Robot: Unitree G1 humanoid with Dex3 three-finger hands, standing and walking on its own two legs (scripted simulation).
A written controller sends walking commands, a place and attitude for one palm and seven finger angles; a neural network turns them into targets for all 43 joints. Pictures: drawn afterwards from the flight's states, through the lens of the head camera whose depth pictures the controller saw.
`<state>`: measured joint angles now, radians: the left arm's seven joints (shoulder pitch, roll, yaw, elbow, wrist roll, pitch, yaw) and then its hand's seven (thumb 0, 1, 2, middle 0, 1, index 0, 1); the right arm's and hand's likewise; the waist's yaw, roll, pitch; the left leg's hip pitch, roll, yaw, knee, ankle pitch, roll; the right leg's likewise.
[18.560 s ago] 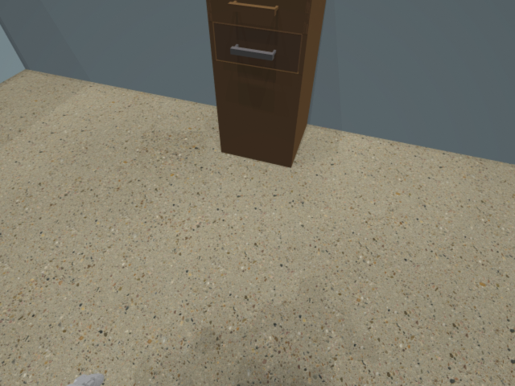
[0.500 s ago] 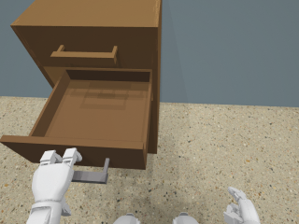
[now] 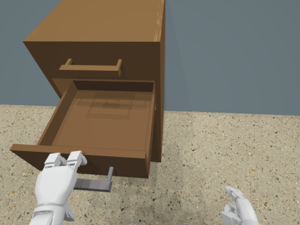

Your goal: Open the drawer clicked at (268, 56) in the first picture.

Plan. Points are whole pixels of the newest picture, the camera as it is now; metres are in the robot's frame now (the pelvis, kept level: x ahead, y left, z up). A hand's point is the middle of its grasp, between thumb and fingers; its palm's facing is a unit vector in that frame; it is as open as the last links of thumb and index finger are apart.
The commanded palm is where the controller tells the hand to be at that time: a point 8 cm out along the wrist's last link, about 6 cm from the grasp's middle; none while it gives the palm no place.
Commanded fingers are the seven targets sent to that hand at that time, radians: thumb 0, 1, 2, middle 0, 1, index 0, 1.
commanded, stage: lift the hand off the handle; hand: left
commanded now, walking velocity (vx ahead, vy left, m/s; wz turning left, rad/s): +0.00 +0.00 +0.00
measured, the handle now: (81, 176) +0.26 +0.24 -0.06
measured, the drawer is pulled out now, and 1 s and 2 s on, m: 0.30 0.30 0.30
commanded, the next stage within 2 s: draw the hand back to the body in 1.26 s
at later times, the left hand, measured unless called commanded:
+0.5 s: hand (59, 180) +0.21 +0.25 +0.03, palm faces +0.00 -0.07 -1.00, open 13.8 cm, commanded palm +0.19 +0.25 +0.09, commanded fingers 0.00 -0.50 0.30 -0.30 -1.20 -0.30 -1.20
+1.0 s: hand (49, 175) +0.21 +0.25 +0.07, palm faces +0.03 -0.08 -1.00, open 13.9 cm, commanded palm +0.19 +0.25 +0.13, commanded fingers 0.00 -0.50 0.30 -0.30 -1.20 -0.30 -1.20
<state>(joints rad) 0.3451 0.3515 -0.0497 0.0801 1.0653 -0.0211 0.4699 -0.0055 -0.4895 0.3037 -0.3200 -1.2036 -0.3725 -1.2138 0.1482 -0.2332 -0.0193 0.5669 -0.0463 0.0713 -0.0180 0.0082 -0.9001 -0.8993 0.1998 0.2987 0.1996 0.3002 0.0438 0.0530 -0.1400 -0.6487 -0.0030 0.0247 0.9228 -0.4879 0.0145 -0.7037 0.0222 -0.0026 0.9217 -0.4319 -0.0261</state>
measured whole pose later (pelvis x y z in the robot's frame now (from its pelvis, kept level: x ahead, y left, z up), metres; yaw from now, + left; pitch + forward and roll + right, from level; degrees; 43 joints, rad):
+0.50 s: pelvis +0.00 -0.01 +0.02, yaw +0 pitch +9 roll +1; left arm 0.38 0.40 0.01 0.00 1.01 -0.05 0.38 -0.01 -0.49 0.30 -0.32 -1.20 -0.32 -1.20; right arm 0.15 -0.25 -0.03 0.57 -0.03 0.06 -0.01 0.01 -0.90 -0.90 0.20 0.30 0.20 0.30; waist 0.05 0.06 -0.12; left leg -0.53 0.00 0.02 0.80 -0.44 0.00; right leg -0.59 0.03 0.00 0.82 -0.39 -0.03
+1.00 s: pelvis +0.01 +0.00 +0.03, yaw +0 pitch +7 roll +0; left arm 0.42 0.44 0.04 -0.12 0.96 -0.07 0.30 -0.01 -0.49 0.30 -0.32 -1.20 -0.32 -1.20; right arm 0.15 -0.24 -0.02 0.56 -0.02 0.06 -0.01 0.01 -0.90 -0.90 0.20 0.30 0.20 0.30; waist 0.07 0.07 -0.10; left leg -0.44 0.00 0.03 0.73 -0.41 0.02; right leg -0.50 0.02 0.01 0.73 -0.36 -0.02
